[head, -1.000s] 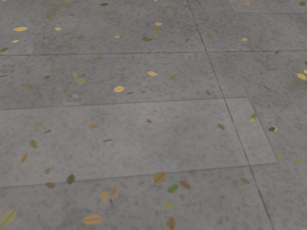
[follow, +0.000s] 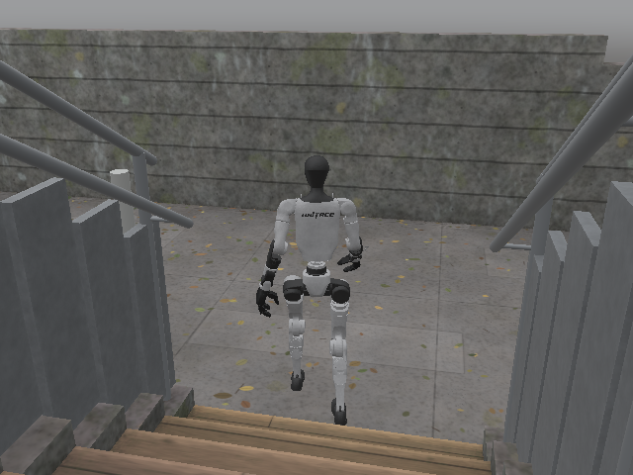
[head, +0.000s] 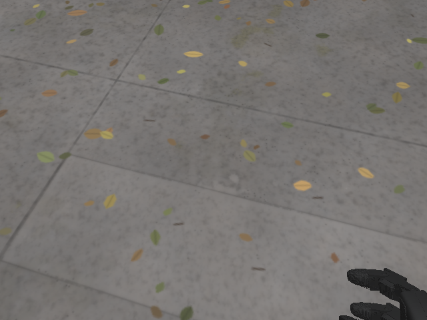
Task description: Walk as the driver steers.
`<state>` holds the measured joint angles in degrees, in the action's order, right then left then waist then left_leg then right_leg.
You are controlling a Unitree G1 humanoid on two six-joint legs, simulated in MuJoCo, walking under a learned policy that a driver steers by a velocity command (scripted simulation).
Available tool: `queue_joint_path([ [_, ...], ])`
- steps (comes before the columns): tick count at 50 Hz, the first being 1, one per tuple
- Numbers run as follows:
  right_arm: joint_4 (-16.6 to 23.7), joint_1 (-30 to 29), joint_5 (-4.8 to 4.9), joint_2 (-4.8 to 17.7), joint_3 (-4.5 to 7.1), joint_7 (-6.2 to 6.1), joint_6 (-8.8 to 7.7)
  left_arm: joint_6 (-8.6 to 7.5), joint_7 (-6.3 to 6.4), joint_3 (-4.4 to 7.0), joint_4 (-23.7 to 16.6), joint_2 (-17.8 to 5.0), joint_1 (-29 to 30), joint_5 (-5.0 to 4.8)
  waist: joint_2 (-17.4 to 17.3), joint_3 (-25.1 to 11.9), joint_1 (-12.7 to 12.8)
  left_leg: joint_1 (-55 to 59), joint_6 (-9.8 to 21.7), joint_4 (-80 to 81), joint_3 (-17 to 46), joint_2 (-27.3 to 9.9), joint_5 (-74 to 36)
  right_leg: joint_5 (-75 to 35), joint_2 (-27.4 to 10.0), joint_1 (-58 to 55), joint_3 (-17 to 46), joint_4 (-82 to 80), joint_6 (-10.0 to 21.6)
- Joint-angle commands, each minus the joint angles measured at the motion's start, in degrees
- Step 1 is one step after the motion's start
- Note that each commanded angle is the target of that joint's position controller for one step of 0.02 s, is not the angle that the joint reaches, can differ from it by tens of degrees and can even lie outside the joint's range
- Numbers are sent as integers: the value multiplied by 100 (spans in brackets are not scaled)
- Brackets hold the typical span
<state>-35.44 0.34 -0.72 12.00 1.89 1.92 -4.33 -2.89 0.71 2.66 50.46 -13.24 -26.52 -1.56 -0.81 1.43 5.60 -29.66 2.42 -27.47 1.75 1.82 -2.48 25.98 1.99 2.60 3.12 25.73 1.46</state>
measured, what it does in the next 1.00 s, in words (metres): walks ahead: right foot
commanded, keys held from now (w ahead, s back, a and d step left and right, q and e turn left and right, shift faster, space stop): no key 0.54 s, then w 0.46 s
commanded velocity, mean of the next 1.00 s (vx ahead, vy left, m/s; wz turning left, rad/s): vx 0.17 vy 0.00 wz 0.02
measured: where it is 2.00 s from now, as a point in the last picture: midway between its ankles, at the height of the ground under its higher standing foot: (267, 219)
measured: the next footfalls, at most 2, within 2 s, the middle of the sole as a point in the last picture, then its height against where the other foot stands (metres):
right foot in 0.30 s outside the picture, level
right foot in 1.24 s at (291, 285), level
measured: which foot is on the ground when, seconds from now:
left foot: down 0.00-1.00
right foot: down 0.00-0.02, up 0.04-0.28, down 0.30-0.78, up 0.80-1.00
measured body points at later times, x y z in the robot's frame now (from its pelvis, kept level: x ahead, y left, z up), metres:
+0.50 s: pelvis +0.10 -0.03 +0.01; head +0.11 -0.04 +0.46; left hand +0.20 +0.23 -0.11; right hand +0.20 -0.27 -0.13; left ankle +0.12 +0.11 -0.72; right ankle +0.10 -0.15 -0.72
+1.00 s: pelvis +0.24 +0.00 +0.02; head +0.26 +0.01 +0.47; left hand +0.40 +0.26 -0.09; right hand +0.23 -0.26 -0.11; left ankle +0.16 +0.09 -0.72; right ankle +0.30 -0.16 -0.66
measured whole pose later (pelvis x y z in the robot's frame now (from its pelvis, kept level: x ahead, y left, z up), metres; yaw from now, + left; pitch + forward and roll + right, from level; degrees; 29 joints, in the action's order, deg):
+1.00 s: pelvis +0.24 +0.00 +0.02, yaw +0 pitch +1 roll +0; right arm -53.2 23.4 0.4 11.8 2.1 0.5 -4.3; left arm -4.5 -1.3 3.7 46.3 -16.5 -8.1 -1.2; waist 1.6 0.5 -3.2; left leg -0.7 2.9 -13.9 -0.4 1.9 14.4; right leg 11.6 -4.3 33.1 -0.2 54.1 1.2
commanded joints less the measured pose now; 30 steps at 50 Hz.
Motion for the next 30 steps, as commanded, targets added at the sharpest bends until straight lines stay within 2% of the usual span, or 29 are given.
queue_joint_path([
  [1, 9, 1937, -230, 1373, 378, -116, -32, -197, -30, -35, -442, -432, -337, 200, -752, -2306, -989, 5173, 1624, -447, 1963, -2108, -4792, -2245, -230, 2671, 211, 3416, -167],
  [2, -180, 2124, -42, 858, 251, -93, 25, -171, -107, -85, -175, -462, -768, 176, -1189, -3225, -977, 5366, 2147, -358, 2785, -2774, -5196, 1305, -73, 2819, 545, 4300, -351],
  [3, -142, 1807, 39, 701, 199, -75, 99, -84, -122, 73, -255, -938, -485, 41, -683, -2721, -947, 4693, 1876, -159, 2352, -2397, -4149, 1222, -352, 3000, 617, 4508, -394],
  [4, -99, 1302, 45, 568, 148, -81, 140, 14, -66, 76, -426, -868, 129, -14, -402, -1998, -822, 3878, 1586, 88, 1939, -2052, -3257, 964, -513, 3149, 416, 4308, -422],
  [5, -86, 824, 43, 430, 88, -75, 151, 139, 9, 66, -474, -719, 407, 37, -168, -1295, -643, 2866, 1363, 385, 1557, -1753, -2550, 753, -639, 3050, 305, 3724, -479],
  [6, -47, 418, 10, 431, 84, -75, 171, 275, 81, 82, -458, -639, 410, 103, -258, -968, -399, 1915, 1131, 637, 1211, -1477, -1925, 526, -721, 2479, 207, 3061, -525],
  [7, -61, 221, -60, 566, 133, -77, 202, 370, 126, 50, -414, -454, 326, 157, -452, -767, -282, 1096, 1070, 889, 908, -1241, -1536, 218, -553, 1805, -37, 2676, -593],
  [8, -88, 185, -98, 590, 150, -88, 217, 407, 162, 24, -383, -311, 266, 191, -595, -736, -239, 861, 1095, 988, 794, -1170, -1280, -5, -478, 1520, -131, 2381, -614],
  [9, -137, 216, -90, 564, 147, -105, 226, 418, 174, 15, -380, -279, 257, 215, -658, -814, -227, 802, 1096, 1026, 752, -1147, -906, -279, -472, 1298, -143, 2109, -601],
  [12, -301, 204, -26, 497, 110, -170, 271, 432, 184, 53, -386, -370, 432, 245, -678, -793, -184, 525, 884, 1103, 749, -1054, 992, -1372, -436, 741, -202, 1234, -472],
  [14, -457, 372, -23, 360, 55, -177, 300, 420, 169, 68, -481, -426, 682, 359, -571, -494, -203, 236, 450, 1126, 746, -794, 2696, -1639, -435, 472, -204, 748, -325],
  [15, -562, 538, -41, 338, 40, -179, 308, 401, 170, 70, -599, -530, 817, 378, -427, -237, -247, 148, 203, 1044, 755, -662, 3187, -1647, -609, 523, 6, 405, -207],
  [16, -593, 747, -48, 398, 61, -177, 307, 381, 195, 120, -714, -856, 941, 317, 38, -11, -440, 270, -13, 792, 616, -412, 3268, -1399, -874, 838, 253, 92, -47],
  [17, -593, 906, 0, 402, 78, -209, 319, 358, 196, 182, -652, -1019, 1183, 225, 756, 87, -661, 835, -145, 574, 276, -160, 2638, -283, -847, 1577, 320, -148, 94],
  [18, -645, 844, 7, 479, 92, -255, 331, 315, 175, 136, -660, -779, 1296, 223, 848, 179, -593, 1258, -214, 300, 147, -124, 2227, 203, -758, 1988, 372, -391, 88],
  [19, -674, 858, 22, 475, 110, -288, 344, 264, 167, 70, -641, -587, 1382, 258, 878, 164, -636, 1469, -207, 164, 106, -134, 1897, 94, -751, 2081, 385, -480, 24],
  [20, -740, 938, 12, 428, 108, -310, 365, 208, 148, 43, -652, -531, 1443, 259, 843, 116, -654, 1565, -194, 116, 119, -161, 1633, -278, -713, 1990, 342, -436, -40],
  [22, -836, 1061, -21, 429, 122, -314, 368, 117, 120, 48, -613, -567, 1362, 215, 607, -96, -614, 1650, -186, 88, 150, -199, 1193, -1012, -686, 1615, 284, -216, -63],
  [24, -909, 1079, 20, 435, 133, -312, 350, 76, 97, 54, -572, -605, 1271, 186, 394, -272, -560, 1754, -190, 26, 166, -236, 732, -1646, -650, 1347, 222, -37, -24],
  [27, -1038, 1127, 60, 478, 154, -328, 359, 86, 87, 45, -511, -585, 1237, 167, 255, -417, -528, 1921, -223, -46, 169, -271, 288, -2299, -601, 1120, 144, 95, 23],
  [28, -1127, 1240, 68, 456, 156, -336, 375, 107, 82, 58, -434, -596, 1120, 148, 283, -537, -519, 1968, -227, -131, 38, -176, 719, -1858, -565, 1031, 118, 41, 66],
  [29, -1183, 1268, 87, 464, 169, -339, 389, 134, 75, 95, -395, -701, 1084, 115, 385, -454, -501, 1800, -219, -345, -165, -1, 1477, -1142, -576, 1033, 205, -54, 195],
  [30, -1193, 1248, 107, 470, 183, -334, 386, 155, 66, 144, -376, -846, 1009, 78, 580, -277, -455, 1430, -207, -645, -362, 155, 2269, -268, -747, 1019, 513, -271, 415],
])
Keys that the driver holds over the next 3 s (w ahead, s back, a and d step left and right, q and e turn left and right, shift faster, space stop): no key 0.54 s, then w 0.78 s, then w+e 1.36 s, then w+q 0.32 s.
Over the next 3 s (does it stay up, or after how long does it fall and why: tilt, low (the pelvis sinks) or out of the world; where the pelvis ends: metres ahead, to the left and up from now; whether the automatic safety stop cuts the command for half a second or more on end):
stays up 1.22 -0.34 0.02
